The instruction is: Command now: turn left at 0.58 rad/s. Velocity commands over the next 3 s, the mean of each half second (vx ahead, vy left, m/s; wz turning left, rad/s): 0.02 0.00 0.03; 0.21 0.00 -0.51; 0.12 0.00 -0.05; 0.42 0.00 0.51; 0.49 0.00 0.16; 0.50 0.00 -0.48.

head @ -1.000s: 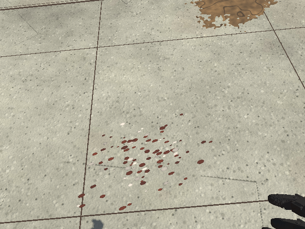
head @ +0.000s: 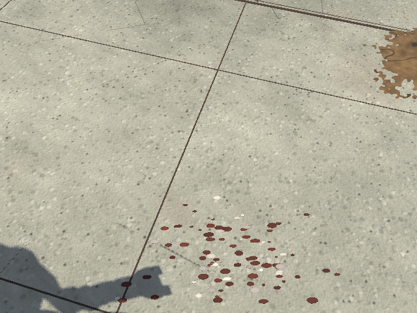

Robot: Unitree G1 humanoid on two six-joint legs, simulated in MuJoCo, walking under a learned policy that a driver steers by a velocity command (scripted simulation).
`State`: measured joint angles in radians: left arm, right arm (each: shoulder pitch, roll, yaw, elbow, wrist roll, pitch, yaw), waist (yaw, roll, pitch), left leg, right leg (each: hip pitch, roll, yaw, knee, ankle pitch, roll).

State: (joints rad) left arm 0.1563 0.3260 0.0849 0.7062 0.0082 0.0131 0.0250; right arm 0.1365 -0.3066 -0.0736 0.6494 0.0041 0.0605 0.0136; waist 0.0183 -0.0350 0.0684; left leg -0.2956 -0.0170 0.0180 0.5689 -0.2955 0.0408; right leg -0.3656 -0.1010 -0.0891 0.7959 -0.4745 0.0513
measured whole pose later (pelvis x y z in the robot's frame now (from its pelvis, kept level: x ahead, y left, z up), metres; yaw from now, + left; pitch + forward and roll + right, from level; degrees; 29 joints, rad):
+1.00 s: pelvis +0.14 -0.04 -0.01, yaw -20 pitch +2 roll +1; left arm 0.06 0.29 0.06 0.54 -0.01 -0.01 -0.05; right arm 0.31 -0.31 -0.07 0.81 0.01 -0.02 -0.03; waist -0.07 -0.02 0.08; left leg -0.08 0.07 0.19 0.69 -0.51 -0.01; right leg -0.49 0.02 -0.05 0.57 -0.07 -0.07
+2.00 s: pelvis +0.43 -0.14 +0.01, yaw -1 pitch +2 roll -2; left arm 0.26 0.26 0.07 0.77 0.01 -0.10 -0.01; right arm 0.27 -0.32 -0.08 0.67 0.03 -0.03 -0.01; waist 0.03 0.06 0.00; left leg -0.59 0.07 -0.06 1.13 -0.29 0.00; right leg -0.14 0.03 -0.08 0.34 -0.23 -0.02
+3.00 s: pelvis +0.99 -0.15 +0.01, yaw -16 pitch +1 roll +0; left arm 0.27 0.29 0.07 0.73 -0.01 -0.05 -0.03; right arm 0.17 -0.30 -0.05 0.70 0.00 -0.11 0.00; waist 0.03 0.02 0.06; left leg -0.52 0.07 -0.06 1.12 -0.34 -0.02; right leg -0.28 0.11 0.03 0.43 -0.17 -0.10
